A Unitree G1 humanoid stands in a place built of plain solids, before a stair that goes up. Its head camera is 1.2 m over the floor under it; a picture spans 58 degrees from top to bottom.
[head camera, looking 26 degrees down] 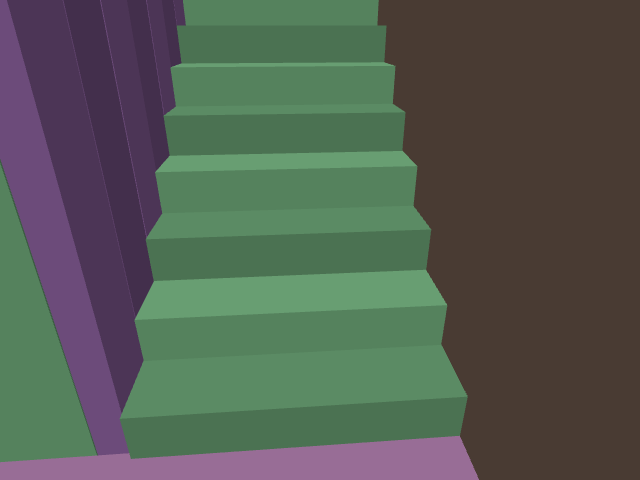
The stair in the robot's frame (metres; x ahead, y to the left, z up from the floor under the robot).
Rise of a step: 0.17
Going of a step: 0.24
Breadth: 1.05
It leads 5 degrees to the left of straight ahead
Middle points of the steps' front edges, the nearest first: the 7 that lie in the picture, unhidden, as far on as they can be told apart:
0.95 0.06 0.18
1.20 0.08 0.35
1.44 0.10 0.52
1.68 0.12 0.70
1.93 0.14 0.87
2.17 0.16 1.04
2.42 0.18 1.22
